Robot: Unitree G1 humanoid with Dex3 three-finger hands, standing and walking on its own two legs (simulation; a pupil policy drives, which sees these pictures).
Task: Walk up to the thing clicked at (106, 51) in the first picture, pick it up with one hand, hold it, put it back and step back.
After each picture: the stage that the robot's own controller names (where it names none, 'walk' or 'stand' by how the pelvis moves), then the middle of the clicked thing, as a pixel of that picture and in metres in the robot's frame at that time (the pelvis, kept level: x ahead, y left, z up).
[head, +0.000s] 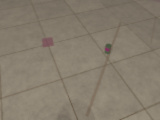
stand; (107, 48) +1.36 -0.31 -0.72
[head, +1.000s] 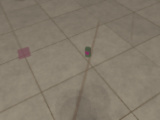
walk; (87, 52) +1.27 +0.04 -0.70
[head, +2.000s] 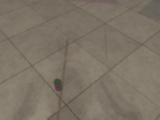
walk; (58, 85) +0.79 +0.26 -0.70
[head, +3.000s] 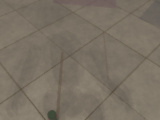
walk; (52, 117) +0.47 +0.22 -0.70
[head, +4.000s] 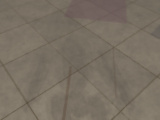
stand; out of the picture +0.40 +0.21 -0.72
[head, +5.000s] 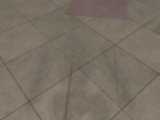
stand; out of the picture +0.40 +0.21 -0.73
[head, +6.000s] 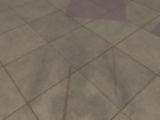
stand; out of the picture +0.40 +0.22 -0.73
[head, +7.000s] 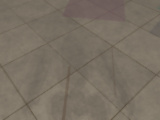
stand; out of the picture +0.39 +0.22 -0.73
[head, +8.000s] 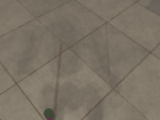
go down; (49, 115) +0.41 +0.22 -0.68
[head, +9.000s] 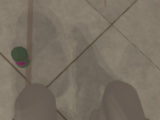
go down; (21, 57) +0.47 +0.25 -0.31
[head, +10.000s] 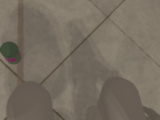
close in; (11, 53) +0.47 +0.26 -0.29
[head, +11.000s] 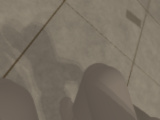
close; out of the picture +0.45 +0.30 -0.23
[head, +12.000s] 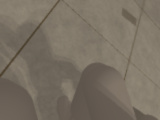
lift; out of the picture +0.43 +0.29 -0.22
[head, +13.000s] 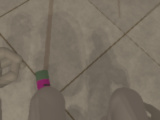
close; (43, 82) +0.39 +0.21 -0.37
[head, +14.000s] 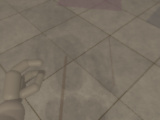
close; out of the picture +0.33 +0.17 -0.68
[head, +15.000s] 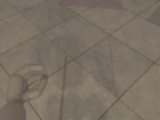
hold; out of the picture +0.33 +0.17 -0.70
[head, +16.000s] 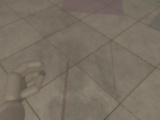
stand; out of the picture +0.33 +0.17 -0.71
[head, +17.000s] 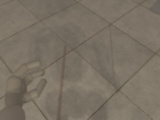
stand; out of the picture +0.34 +0.17 -0.67
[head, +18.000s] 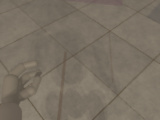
stand; out of the picture +0.33 +0.17 -0.70
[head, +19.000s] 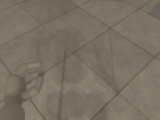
stand; out of the picture +0.33 +0.17 -0.68
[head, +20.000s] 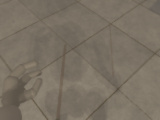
stand; out of the picture +0.34 +0.17 -0.68
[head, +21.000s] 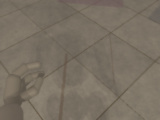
stand; out of the picture +0.32 +0.17 -0.69
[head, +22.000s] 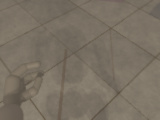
stand; out of the picture +0.33 +0.18 -0.68
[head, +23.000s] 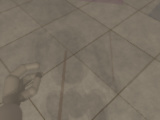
stand; out of the picture +0.33 +0.18 -0.69
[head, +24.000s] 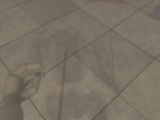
stand; out of the picture +0.33 +0.18 -0.69
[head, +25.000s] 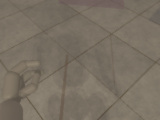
stand; out of the picture +0.32 +0.19 -0.70
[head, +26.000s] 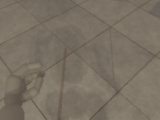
stand; out of the picture +0.33 +0.19 -0.68
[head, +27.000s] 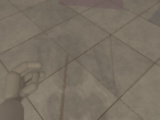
stand; out of the picture +0.33 +0.19 -0.71
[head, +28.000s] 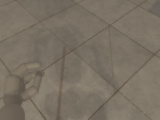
stand; out of the picture +0.33 +0.20 -0.67
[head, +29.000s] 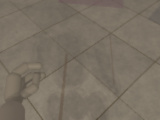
stand; out of the picture +0.32 +0.21 -0.70
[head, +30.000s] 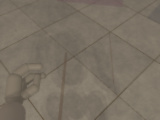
stand; out of the picture +0.32 +0.21 -0.70
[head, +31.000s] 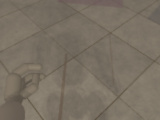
close; out of the picture +0.32 +0.22 -0.70
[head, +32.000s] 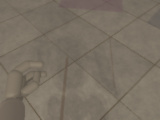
close; out of the picture +0.32 +0.22 -0.71
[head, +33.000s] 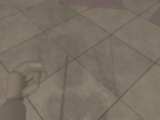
close; out of the picture +0.32 +0.22 -0.70
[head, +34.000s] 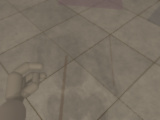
close; out of the picture +0.32 +0.23 -0.70
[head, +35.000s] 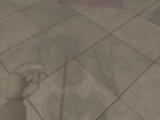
close; out of the picture +0.32 +0.23 -0.70
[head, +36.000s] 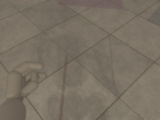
close; out of the picture +0.32 +0.24 -0.70
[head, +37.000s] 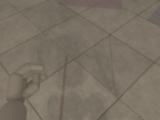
close; out of the picture +0.31 +0.25 -0.70
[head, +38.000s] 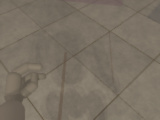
close; out of the picture +0.31 +0.25 -0.70
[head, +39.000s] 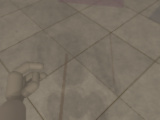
close; out of the picture +0.31 +0.26 -0.70
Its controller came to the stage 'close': yes
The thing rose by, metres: 0.01
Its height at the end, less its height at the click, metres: -0.02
